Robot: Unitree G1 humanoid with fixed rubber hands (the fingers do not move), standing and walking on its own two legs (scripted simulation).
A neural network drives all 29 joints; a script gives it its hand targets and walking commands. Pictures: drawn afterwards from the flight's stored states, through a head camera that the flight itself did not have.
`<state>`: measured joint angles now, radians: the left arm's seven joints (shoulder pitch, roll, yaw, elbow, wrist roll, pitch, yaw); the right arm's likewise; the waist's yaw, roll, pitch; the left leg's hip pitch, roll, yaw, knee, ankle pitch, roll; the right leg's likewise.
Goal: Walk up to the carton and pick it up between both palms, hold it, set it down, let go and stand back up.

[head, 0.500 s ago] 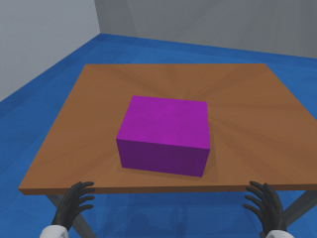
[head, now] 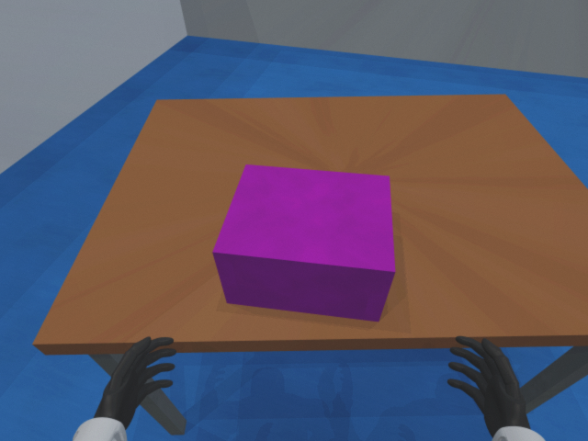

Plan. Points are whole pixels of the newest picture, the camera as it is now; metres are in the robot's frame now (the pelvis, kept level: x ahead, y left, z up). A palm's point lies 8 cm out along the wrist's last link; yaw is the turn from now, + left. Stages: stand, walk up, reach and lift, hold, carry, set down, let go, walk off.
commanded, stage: set down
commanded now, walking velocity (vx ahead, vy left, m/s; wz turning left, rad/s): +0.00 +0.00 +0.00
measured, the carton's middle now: (308, 239) +0.46 +0.00 +0.00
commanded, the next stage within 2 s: let go in 1.42 s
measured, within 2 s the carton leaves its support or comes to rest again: neither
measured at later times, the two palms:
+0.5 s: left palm (120, 422) +0.18 +0.24 -0.02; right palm (499, 422) +0.17 -0.23 -0.02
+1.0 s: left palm out of the picture +0.16 +0.24 -0.05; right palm (488, 429) +0.18 -0.23 -0.06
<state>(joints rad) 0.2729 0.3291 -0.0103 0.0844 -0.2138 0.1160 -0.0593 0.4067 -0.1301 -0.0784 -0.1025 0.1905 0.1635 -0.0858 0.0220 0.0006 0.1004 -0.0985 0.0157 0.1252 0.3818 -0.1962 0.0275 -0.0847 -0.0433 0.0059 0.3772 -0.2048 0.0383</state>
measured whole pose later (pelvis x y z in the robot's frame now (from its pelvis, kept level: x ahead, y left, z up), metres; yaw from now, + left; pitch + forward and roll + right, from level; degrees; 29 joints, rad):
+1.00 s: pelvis +0.01 +0.00 +0.00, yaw +0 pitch -4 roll +0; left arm 0.27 0.27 -0.01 0.32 -0.17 0.14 -0.02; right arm 0.27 -0.18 -0.08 0.38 0.05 -0.04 0.02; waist 0.02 0.02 0.12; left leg -0.10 0.02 0.12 0.37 -0.20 0.02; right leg -0.08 -0.04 0.00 0.38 -0.22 0.03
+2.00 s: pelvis +0.03 -0.01 +0.00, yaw +1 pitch -2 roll +0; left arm 0.26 0.24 -0.01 0.43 -0.08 0.09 0.00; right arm 0.22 -0.25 -0.08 0.62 -0.01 -0.14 0.04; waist 0.02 0.02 0.08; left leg -0.10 0.02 0.11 0.39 -0.24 0.01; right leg -0.09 -0.04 -0.01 0.39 -0.26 0.03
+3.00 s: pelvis +0.03 -0.01 +0.00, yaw +1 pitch -3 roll +0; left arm 0.26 0.29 -0.01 0.57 -0.07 -0.01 0.00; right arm 0.22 -0.35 -0.08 0.62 -0.01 -0.03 0.04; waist 0.02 0.01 0.02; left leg -0.11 0.02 0.11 0.43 -0.27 0.01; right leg -0.09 -0.04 -0.01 0.43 -0.28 0.03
